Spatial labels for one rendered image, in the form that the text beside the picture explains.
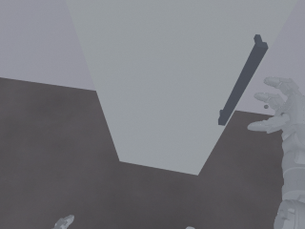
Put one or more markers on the robot right hand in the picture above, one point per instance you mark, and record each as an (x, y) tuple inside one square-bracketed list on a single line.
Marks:
[(293, 108)]

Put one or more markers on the right robot forearm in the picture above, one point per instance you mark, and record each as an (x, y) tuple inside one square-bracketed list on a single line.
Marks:
[(293, 163)]

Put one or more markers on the right robot upper arm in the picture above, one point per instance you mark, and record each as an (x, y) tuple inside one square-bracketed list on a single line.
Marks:
[(290, 215)]

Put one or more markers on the fridge door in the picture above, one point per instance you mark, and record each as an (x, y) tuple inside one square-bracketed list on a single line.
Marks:
[(163, 70)]

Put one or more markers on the robot left hand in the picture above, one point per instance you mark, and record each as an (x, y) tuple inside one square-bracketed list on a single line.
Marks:
[(64, 223)]

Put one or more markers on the handle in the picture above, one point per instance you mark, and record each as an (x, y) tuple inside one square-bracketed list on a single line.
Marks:
[(243, 80)]

